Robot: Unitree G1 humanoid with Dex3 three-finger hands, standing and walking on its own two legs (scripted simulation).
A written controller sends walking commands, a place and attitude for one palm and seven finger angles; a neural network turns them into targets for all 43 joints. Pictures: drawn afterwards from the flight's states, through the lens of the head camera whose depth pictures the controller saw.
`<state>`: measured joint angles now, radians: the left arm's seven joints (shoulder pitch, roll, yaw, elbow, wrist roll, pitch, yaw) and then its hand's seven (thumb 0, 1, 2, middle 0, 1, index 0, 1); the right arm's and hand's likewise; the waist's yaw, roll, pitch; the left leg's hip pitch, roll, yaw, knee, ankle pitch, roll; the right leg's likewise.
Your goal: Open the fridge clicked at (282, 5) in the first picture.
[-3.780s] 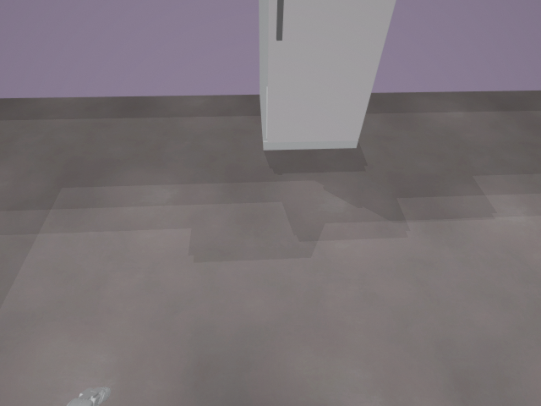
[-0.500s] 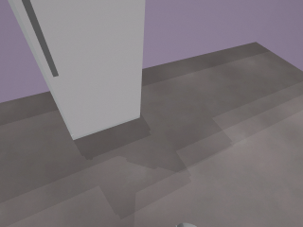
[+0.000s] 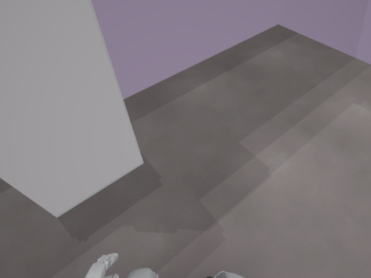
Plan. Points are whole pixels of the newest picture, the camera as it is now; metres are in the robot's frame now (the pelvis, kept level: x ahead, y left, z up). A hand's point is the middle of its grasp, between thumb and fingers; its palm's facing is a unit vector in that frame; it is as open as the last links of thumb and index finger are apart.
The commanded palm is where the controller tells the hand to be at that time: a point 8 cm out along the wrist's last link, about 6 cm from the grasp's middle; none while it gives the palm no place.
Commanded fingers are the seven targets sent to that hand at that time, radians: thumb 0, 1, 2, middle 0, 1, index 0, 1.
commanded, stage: turn to face it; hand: left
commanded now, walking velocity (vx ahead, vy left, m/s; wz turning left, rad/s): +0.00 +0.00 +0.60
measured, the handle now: out of the picture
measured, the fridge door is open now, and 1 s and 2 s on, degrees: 0 0 0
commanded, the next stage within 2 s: take the last steps up to it in 0.98 s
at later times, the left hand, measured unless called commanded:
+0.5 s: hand out of the picture +0.02 +0.27 -0.17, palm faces +0.34 -0.91 -0.25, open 7.4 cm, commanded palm none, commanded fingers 0.00 0.90 0.90 -0.20 -0.30 -0.20 -0.30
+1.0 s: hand out of the picture +0.01 +0.17 -0.13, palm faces +0.52 -0.81 -0.26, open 7.4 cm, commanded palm none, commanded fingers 0.00 0.90 0.90 -0.20 -0.30 -0.20 -0.30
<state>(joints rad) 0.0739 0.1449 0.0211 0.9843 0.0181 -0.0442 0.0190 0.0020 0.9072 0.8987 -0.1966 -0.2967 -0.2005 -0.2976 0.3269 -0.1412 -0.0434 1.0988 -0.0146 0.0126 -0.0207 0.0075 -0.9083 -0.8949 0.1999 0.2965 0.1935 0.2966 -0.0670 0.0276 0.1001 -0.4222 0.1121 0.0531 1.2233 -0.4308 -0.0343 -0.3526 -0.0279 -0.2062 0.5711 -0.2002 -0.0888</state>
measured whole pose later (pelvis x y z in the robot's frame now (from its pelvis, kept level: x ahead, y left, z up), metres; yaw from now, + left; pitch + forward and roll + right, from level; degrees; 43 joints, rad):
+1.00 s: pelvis +0.04 -0.03 +0.02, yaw +32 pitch -1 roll +2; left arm 0.21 0.16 0.01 0.90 0.02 0.01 0.02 0.00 0.90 0.90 -0.20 -0.30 -0.20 -0.30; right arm 0.17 -0.26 -0.09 0.96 -0.02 0.08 0.02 0.01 -0.91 -0.90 0.20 0.30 0.19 0.30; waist -0.01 0.03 0.07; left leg -0.47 0.01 -0.01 1.12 -0.38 -0.06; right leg -0.23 -0.08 -0.13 0.50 -0.25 -0.02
